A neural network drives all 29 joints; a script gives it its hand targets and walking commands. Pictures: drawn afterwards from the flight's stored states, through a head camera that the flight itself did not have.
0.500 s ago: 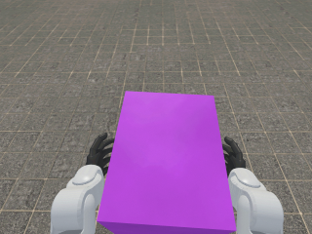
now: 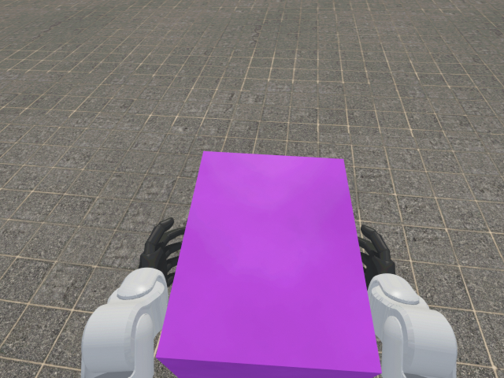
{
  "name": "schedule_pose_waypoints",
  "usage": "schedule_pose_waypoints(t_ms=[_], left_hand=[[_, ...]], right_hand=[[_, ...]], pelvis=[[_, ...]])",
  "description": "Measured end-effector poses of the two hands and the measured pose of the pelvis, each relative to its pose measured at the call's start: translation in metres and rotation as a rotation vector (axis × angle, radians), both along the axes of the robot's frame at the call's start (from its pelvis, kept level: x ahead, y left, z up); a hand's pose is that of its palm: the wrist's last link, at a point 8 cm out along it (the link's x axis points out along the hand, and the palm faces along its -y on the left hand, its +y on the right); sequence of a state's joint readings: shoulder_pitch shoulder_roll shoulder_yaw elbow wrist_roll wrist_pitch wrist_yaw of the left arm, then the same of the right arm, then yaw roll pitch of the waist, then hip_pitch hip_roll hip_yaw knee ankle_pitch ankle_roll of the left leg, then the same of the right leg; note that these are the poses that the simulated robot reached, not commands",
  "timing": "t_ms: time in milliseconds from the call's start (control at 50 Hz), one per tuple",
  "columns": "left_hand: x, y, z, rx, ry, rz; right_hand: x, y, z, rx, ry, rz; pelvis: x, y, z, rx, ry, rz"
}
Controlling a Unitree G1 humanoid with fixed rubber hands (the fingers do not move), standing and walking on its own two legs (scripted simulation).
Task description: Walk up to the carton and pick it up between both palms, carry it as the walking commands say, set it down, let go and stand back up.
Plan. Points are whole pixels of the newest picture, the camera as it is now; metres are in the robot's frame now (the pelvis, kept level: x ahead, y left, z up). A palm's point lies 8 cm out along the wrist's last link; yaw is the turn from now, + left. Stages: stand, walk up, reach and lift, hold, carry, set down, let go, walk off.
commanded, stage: carry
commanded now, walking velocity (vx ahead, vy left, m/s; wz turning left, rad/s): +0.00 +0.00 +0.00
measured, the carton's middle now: (265, 283) +0.28 -0.01 +0.02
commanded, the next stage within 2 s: none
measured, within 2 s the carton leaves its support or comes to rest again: neither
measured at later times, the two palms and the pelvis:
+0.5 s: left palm (139, 325) +0.19 +0.14 +0.11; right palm (393, 314) +0.20 -0.16 +0.10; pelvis -0.05 -0.01 +0.00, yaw +3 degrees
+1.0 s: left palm (146, 327) +0.19 +0.14 +0.09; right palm (386, 318) +0.20 -0.16 +0.08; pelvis -0.05 -0.01 +0.00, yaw +3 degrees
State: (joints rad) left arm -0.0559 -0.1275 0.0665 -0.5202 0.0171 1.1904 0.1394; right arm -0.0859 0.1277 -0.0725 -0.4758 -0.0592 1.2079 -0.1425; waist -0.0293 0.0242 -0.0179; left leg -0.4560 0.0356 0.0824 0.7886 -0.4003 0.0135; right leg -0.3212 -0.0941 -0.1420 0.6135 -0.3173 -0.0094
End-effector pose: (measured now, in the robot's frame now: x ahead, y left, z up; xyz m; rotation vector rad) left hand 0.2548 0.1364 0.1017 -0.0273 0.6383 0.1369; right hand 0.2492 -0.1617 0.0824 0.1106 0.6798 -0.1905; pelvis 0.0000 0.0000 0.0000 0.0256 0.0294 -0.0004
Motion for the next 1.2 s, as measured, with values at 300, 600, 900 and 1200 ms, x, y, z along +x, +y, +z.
schedule_pose_waypoints(t_ms=[300,600,900,1200], left_hand=[[-0.049,0.009,0.001,-0.045,-0.022,0.056],[-0.070,0.002,0.007,-0.033,-0.036,0.053],[-0.066,0.001,-0.010,-0.024,0.009,0.053],[-0.056,0.001,-0.025,-0.019,0.004,0.049]], right_hand=[[-0.031,0.009,0.015,-0.046,-0.022,0.056],[-0.054,0.001,0.018,-0.035,-0.036,0.053],[-0.049,0.001,0.000,-0.028,0.008,0.053],[-0.040,0.001,-0.016,-0.024,0.003,0.051]], pelvis=[[-0.035,-0.008,-0.001,-0.017,-0.001,0.056],[-0.054,-0.014,-0.002,-0.016,-0.026,0.052],[-0.053,-0.014,-0.002,-0.016,-0.025,0.052],[-0.051,-0.014,-0.002,-0.016,-0.023,0.052]])
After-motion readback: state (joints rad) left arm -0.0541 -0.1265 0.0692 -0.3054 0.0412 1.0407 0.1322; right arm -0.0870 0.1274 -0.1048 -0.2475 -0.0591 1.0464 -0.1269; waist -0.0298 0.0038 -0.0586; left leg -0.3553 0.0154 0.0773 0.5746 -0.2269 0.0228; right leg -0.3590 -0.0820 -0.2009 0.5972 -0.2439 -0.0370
